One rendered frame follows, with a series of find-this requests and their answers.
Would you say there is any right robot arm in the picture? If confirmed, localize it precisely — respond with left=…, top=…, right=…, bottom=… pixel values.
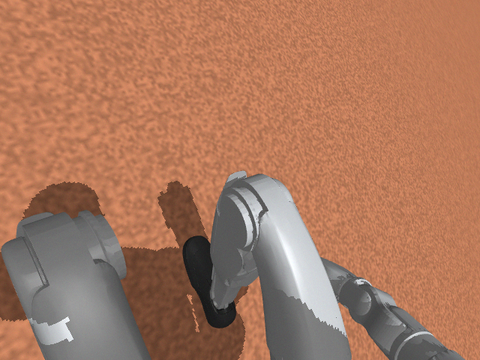
left=339, top=277, right=465, bottom=360

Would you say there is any right robot hand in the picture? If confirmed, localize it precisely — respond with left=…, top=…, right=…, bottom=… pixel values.
left=320, top=257, right=356, bottom=303

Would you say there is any right robot foot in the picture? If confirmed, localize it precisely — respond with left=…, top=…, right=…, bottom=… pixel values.
left=182, top=235, right=236, bottom=329

